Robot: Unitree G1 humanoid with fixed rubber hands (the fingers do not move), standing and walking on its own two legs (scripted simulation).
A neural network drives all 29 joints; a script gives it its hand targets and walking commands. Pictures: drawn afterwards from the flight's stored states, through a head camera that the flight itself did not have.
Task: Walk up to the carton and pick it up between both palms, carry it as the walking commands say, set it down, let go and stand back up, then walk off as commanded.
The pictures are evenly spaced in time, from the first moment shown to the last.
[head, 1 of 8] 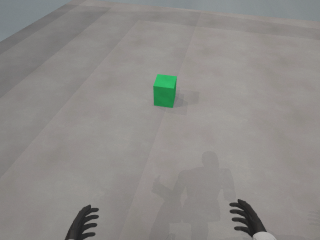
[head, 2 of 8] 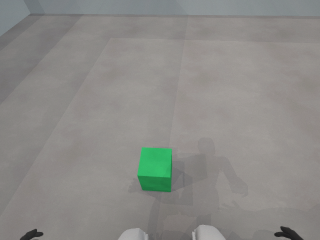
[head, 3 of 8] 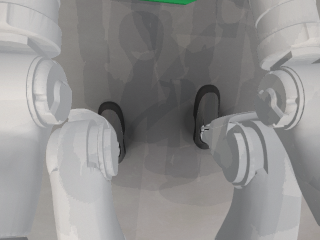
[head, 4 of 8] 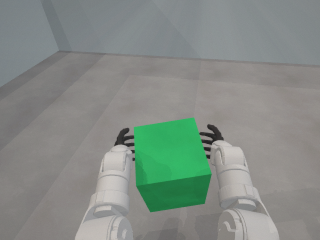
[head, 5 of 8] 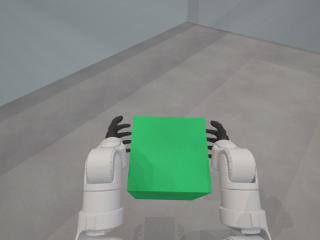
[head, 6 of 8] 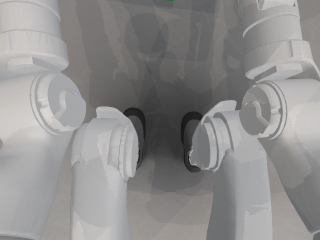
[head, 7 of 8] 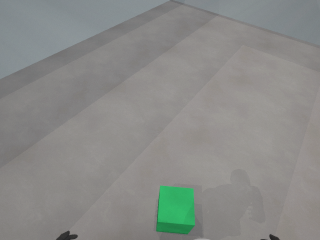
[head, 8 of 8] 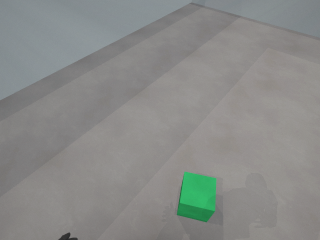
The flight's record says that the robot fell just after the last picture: no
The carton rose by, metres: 0.70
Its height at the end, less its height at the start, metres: +0.00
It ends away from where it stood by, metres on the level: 0.72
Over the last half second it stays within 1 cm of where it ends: yes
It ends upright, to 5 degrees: yes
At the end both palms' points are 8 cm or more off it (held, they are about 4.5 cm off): yes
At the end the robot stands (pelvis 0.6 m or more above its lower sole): yes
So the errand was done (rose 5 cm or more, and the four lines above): yes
